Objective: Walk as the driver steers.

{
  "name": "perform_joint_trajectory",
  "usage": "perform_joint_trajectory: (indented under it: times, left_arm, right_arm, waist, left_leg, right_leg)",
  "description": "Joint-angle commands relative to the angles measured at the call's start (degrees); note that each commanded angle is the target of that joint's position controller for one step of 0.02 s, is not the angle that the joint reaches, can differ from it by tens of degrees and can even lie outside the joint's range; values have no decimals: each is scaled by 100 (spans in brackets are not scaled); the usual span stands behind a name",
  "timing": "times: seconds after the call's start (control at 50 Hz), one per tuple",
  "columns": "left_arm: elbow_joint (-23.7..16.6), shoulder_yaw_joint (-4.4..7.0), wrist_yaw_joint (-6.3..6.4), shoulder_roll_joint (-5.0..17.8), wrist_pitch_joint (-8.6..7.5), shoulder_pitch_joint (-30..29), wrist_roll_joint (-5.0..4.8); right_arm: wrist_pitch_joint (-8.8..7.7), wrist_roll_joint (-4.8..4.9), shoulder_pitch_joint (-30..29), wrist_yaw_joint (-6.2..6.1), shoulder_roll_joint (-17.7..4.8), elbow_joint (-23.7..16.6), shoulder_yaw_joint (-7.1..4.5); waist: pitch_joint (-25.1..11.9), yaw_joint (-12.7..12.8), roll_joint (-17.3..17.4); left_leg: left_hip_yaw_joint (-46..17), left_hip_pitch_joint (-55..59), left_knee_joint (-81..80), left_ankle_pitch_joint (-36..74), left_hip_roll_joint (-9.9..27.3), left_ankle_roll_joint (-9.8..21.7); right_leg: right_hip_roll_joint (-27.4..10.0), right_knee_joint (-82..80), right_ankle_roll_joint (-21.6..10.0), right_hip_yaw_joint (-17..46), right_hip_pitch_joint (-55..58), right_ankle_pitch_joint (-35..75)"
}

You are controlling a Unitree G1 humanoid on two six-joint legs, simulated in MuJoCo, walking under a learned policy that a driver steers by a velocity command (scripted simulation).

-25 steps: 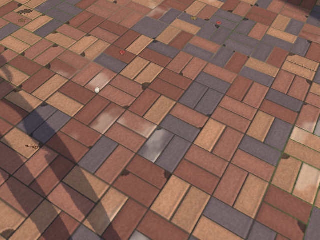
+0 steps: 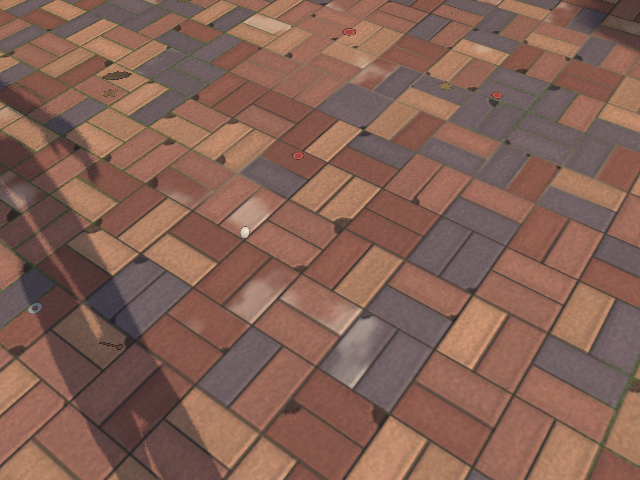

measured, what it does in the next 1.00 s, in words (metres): walks ahead, turning right: left foot, then right foot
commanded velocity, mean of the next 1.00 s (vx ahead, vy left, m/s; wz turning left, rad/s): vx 0.17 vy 0.00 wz -0.41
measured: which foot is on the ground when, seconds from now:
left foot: up 0.00-0.06, down 0.08-0.54, up 0.56-1.00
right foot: down 0.00-0.10, up 0.12-0.52, down 0.54-1.00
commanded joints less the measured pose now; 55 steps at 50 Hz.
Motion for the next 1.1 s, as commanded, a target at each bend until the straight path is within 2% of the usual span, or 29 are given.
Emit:
perform_joint_trajectory:
  times: [0.02, 0.06, 0.08, 0.1, 0.12, 0.14, 0.18, 0.22, 0.26, 0.28, 0.38, 0.44, 0.5, 0.52, 0.54, 0.56, 0.58, 0.6, 0.62, 0.64, 0.68, 0.72, 0.82, 0.94, 1.02, 1.04, 1.06, 1.08, 1.1]
  left_arm:
    - [-74, 203, -6, 945, -70, 249, 15]
    - [-69, 211, -18, 994, -53, 20, -29]
    - [-71, 171, -28, 888, -62, -32, -44]
    - [-285, 68, -65, 609, -85, -206, -135]
    - [-483, -28, -57, 191, -91, -36, -144]
    - [-409, 140, -15, 761, -23, -337, -21]
    - [-360, 115, -115, 520, -36, -501, -69]
    - [-223, 126, -129, 410, 95, -314, 32]
    - [-251, 155, -141, 350, 206, -300, 42]
    - [-316, 158, -151, 308, 243, -417, 39]
    - [-782, 21, -260, 73, 282, -1423, 44]
    - [-909, 20, -282, 194, 295, -1505, 91]
    - [-893, 107, -256, 426, 265, -1094, 133]
    - [-789, 156, -222, 501, 206, -689, 155]
    - [-771, 275, -155, 921, 122, -299, 175]
    - [-867, 427, -86, 1574, 136, -438, 88]
    - [-936, 478, -86, 1651, 258, -230, -188]
    - [-1071, 431, -45, 1387, 362, -684, -184]
    - [-1143, 328, -3, 1043, 437, -1136, -144]
    - [-1156, 265, 19, 851, 477, -1342, -114]
    - [-1188, 244, 31, 779, 482, -1476, -65]
    - [-1188, 288, -15, 929, 429, -1425, -30]
    - [-1247, 367, -36, 1128, 516, -1356, -7]
    - [-1304, 421, -69, 1180, 585, -1382, 35]
    - [-1353, 422, -105, 1124, 640, -1668, -55]
    - [-1407, 380, -84, 975, 627, -1670, -118]
    - [-1531, 304, -64, 629, 603, -1499, -221]
    - [-1442, 384, -17, 948, 554, -1509, -36]
    - [-1396, 456, -40, 1210, 537, -1548, 86]
  right_arm:
    - [-157, 30, -907, -16, -222, -616, 0]
    - [-215, 38, -197, -71, -267, -397, -44]
    - [-282, -1, 601, -138, -462, -107, -135]
    - [-354, -114, 1605, -232, -958, 57, -273]
    - [-339, -97, 2190, -250, -1577, 205, -404]
    - [-306, -26, 1785, -256, -1228, 158, -314]
    - [-350, 12, 786, -225, -536, -31, -111]
    - [-441, 48, 568, -273, -243, -3, 1]
    - [-517, 83, 728, -311, -288, 90, 9]
    - [-529, 114, 773, -333, -329, 121, 5]
    - [-428, 132, 715, -441, -312, 207, 29]
    - [-372, 148, 851, -483, -470, 299, -32]
    - [-278, 160, 781, -522, -615, 278, -115]
    - [-224, 166, 729, -506, -656, 247, -137]
    - [-194, 149, 895, -471, -726, 180, -166]
    - [-124, 70, 1323, -411, -150, -37, -69]
    - [-14, 73, 1348, -389, -261, -89, -51]
    - [36, 65, 1011, -386, -356, -117, -62]
    - [34, 67, 598, -392, -386, -195, -72]
    - [40, 34, 411, -411, -433, -244, -92]
    - [178, -44, 650, -417, -372, -182, -85]
    - [261, 6, 744, -419, -254, -190, -59]
    - [344, 48, 241, -447, -367, -433, -78]
    - [241, 144, 123, -479, -395, -588, -58]
    - [124, 211, 888, -546, -422, -477, -52]
    - [84, 154, 1047, -598, -673, -464, -111]
    - [81, 48, 882, -637, -1326, -633, -250]
    - [92, -32, 130, -610, -1453, -837, -266]
    - [80, -26, 58, -585, -1007, -887, -157]
  waist:
    - [662, 81, -947]
    - [495, -355, -801]
    - [93, -688, -451]
    - [-626, -1163, 356]
    - [-1041, -1153, 1643]
    - [-500, -1007, 675]
    - [327, -558, 240]
    - [436, -299, 370]
    - [249, -157, 346]
    - [229, -121, 370]
    - [375, -244, 584]
    - [191, -271, 521]
    - [-34, -103, 421]
    - [-256, 98, 175]
    - [-618, 303, -467]
    - [-1014, -219, -1510]
    - [-1865, 55, -1235]
    - [-1223, -21, -618]
    - [-427, -107, -316]
    - [-76, -236, -192]
    - [-150, -395, -332]
    - [-328, -429, -330]
    - [-271, -211, -693]
    - [-245, -141, -786]
    - [-214, -527, -870]
    - [-152, -567, -530]
    - [-252, -390, 782]
    - [238, -298, 1027]
    - [230, -215, 462]
  left_leg:
    - [350, -3, -509, -219, -200, 142]
    - [427, 1240, -1078, 99, -385, 322]
    - [271, 2440, -1262, 127, -393, 451]
    - [-1186, 3900, -1688, -961, 788, 807]
    - [-3539, 4522, -2528, -1918, 2253, 1276]
    - [-3562, 3755, -2596, -2056, 2197, 1294]
    - [-2054, 2592, -2776, -634, 1662, 1001]
    - [-956, 2200, -2717, 1635, 1294, 794]
    - [-332, 2239, -2394, 3811, 1257, 838]
    - [-108, 2248, -2348, 4220, 1257, 852]
    - [790, 1925, -2225, 4169, 974, 794]
    - [839, 2198, -1758, 4350, 1139, 778]
    - [854, 2367, -597, 4789, 1242, 688]
    - [956, 2257, 313, 4410, 1106, 560]
    - [1058, 1624, 1794, 2770, 765, 249]
    - [986, 81, 3648, -2538, -260, -18]
    - [-186, -373, 4285, -2648, -472, -53]
    - [-381, -662, 4307, -2220, -185, -67]
    - [-389, -786, 3908, -1726, -20, -75]
    - [-413, -687, 3448, -1406, 88, -104]
    - [-355, -134, 2948, -1097, 38, -149]
    - [-350, 18, 2563, -1056, -53, -189]
    - [-459, -157, 1649, -926, -134, -280]
    - [-509, 300, 697, -1077, -389, -150]
    - [-420, 1687, -1297, -694, -637, 174]
    - [-818, 2197, -2169, -703, -167, 300]
    - [-2523, 2544, -2786, -1589, 1376, 788]
    - [-3179, 1655, -3004, -1076, 2131, 1233]
    - [-2645, 1298, -2699, -70, 1930, 1327]
  right_leg:
    - [-1386, -218, -971, 919, -395, 1085]
    - [-1325, 385, -802, 731, -836, 1817]
    - [-1045, 1315, -650, 409, -1253, 2357]
    - [-603, 2969, -396, 13, -2329, 1618]
    - [195, 4639, -254, -375, -3700, -1396]
    - [-74, 5328, -405, 310, -3945, -1356]
    - [-456, 5138, -446, 421, -3690, -400]
    - [-504, 4923, -274, 274, -3290, -219]
    - [-359, 4987, -153, 115, -3205, -104]
    - [-335, 4903, -104, 48, -3293, 37]
    - [-252, 3112, -56, -430, -2976, 1129]
    - [-126, 2573, -222, -591, -2596, 1170]
    - [126, 2196, -540, -683, -2056, 650]
    - [261, 1723, -675, -685, -1539, 964]
    - [-283, 1287, -954, 128, -679, 2769]
    - [-1918, 1829, -1742, 2102, 440, 6496]
    - [-2295, 1169, -2464, 3173, 665, 5108]
    - [-2150, 790, -2341, 2912, 53, 3260]
    - [-1813, 494, -2059, 2533, -735, 2249]
    - [-1488, 336, -1768, 2240, -1192, 1916]
    - [-1077, 286, -1475, 1760, -1665, 1859]
    - [-927, 334, -1372, 1678, -1680, 1915]
    - [-803, 28, -1199, 2195, -1639, -258]
    - [-759, 71, -1074, 2730, -1605, -392]
    - [-460, 218, -644, 2859, -2077, -331]
    - [-95, 554, -292, 2560, -2513, -851]
    - [663, 1968, 62, 1552, -3286, -1475]
    - [1001, 3314, 135, 603, -3742, -1492]
    - [584, 4165, 177, 726, -3297, -1265]
Velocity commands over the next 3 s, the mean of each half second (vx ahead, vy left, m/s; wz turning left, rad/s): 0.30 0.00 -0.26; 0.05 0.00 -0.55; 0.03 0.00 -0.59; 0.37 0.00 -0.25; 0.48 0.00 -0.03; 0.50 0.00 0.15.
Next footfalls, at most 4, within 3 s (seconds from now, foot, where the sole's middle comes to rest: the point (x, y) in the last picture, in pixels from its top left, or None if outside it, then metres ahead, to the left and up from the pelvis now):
0.08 left None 0.15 0.12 -0.78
0.54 right None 0.34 -0.07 -0.78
1.04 left None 0.35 0.12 -0.78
1.50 right None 0.21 -0.04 -0.78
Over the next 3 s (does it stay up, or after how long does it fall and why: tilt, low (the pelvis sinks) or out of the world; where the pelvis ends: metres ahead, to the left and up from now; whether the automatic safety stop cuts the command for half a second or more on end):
stays up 0.74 -0.57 -0.01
